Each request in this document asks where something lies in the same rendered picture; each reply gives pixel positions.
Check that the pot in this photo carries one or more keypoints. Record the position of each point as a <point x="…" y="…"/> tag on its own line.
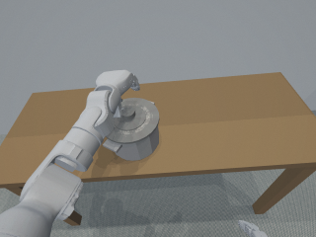
<point x="135" y="151"/>

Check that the lid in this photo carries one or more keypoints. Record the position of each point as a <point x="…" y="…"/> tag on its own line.
<point x="146" y="120"/>

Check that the robot left forearm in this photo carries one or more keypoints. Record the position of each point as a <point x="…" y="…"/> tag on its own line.
<point x="76" y="150"/>

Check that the table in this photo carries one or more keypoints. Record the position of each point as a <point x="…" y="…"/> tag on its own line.
<point x="215" y="125"/>

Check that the knob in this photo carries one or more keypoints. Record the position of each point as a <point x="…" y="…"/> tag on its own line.
<point x="129" y="113"/>

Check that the robot left upper arm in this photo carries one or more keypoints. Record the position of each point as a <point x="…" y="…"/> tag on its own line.
<point x="53" y="196"/>

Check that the robot left hand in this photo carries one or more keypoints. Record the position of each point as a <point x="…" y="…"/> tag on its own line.
<point x="122" y="80"/>

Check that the robot right hand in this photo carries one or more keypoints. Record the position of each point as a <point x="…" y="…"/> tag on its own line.
<point x="251" y="229"/>

